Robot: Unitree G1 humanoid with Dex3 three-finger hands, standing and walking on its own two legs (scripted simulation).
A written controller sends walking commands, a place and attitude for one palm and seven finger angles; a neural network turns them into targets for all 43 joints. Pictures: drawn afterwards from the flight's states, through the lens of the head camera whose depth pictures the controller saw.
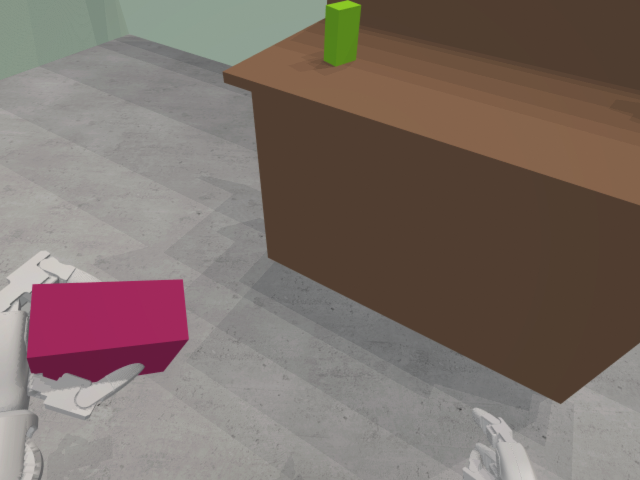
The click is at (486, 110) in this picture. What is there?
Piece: table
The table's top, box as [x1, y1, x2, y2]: [223, 18, 639, 219]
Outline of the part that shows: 223,71 224,82 639,219 639,90 359,25 356,59 354,61 335,67 323,60 324,18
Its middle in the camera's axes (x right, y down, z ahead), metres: +0.39 -0.34 +0.94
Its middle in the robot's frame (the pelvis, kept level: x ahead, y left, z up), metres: +0.95 -0.33 +0.04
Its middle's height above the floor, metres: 0.82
